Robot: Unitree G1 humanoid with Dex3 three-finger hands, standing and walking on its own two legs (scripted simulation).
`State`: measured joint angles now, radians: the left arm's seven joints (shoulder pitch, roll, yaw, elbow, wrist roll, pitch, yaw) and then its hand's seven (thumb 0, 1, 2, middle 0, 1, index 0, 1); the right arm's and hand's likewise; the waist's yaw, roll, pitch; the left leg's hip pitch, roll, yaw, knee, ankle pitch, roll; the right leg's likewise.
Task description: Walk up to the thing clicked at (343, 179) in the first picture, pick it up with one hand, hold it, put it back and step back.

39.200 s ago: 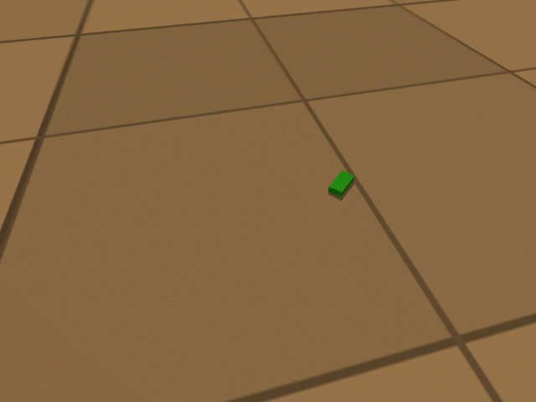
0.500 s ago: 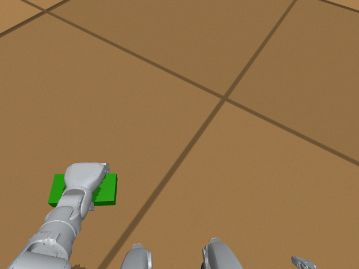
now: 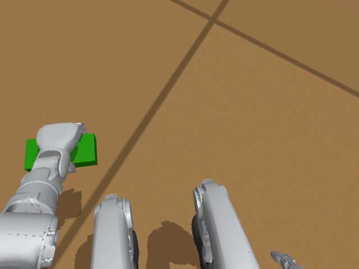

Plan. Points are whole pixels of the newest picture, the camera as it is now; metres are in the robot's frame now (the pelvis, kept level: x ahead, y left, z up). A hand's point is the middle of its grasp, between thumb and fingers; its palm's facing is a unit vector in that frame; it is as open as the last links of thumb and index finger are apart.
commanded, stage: crouch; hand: left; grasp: from above
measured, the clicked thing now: (63, 152) +0.43 +0.24 -0.18
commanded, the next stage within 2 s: lower in 0.98 s
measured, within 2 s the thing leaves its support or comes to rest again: neither
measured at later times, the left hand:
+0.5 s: hand (79, 150) +0.46 +0.23 -0.26, palm faces -0.47 -0.04 -0.88, open 10.3 cm
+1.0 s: hand (83, 150) +0.47 +0.23 -0.31, palm faces -0.46 -0.03 -0.89, open 10.3 cm
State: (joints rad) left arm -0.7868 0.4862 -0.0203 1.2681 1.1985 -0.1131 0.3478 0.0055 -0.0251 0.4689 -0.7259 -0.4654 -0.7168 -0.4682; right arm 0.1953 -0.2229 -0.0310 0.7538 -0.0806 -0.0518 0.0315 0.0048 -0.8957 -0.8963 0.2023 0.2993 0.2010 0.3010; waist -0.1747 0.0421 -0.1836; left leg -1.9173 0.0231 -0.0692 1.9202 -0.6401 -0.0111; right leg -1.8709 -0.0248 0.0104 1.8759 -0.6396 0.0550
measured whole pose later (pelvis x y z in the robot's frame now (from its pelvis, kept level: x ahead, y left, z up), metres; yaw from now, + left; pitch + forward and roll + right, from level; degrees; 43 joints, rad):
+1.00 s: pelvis -0.01 +0.00 -0.14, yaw -4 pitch +34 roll -7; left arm -1.02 0.67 0.06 1.52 1.26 -0.15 0.42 0.01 -0.01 0.46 -0.71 -0.48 -0.70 -0.48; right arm 0.16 -0.25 0.06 0.76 -0.16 -0.07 0.13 0.00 -0.91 -0.90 0.20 0.30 0.20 0.30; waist -0.26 0.00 -0.05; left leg -2.31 0.01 -0.15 2.39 -0.68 -0.03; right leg -2.25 0.01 -0.01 2.32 -0.67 0.06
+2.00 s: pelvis +0.00 +0.00 -0.18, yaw -9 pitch +31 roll -11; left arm -1.04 0.85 0.14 1.70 1.31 -0.19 0.59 0.01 -0.02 0.46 -0.73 -0.45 -0.72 -0.46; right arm 0.12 -0.30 0.19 0.72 -0.26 -0.17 0.23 0.00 -0.90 -0.89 0.20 0.30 0.20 0.30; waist -0.36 -0.08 0.09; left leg -2.37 0.01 -0.24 2.55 -0.74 -0.03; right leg -2.28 0.04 -0.07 2.41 -0.69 0.08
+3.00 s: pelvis -0.01 +0.01 -0.18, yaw -12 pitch +26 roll -15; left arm -1.09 0.97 0.10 1.82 1.31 -0.20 0.66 0.00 0.01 0.50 -0.61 -0.57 -0.59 -0.54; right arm 0.09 -0.35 0.29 0.69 -0.30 -0.27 0.30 0.00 -0.90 -0.90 0.20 0.30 0.20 0.30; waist -0.40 -0.14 0.17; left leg -2.35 0.01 -0.28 2.59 -0.73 -0.01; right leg -2.22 0.06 -0.12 2.39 -0.66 0.08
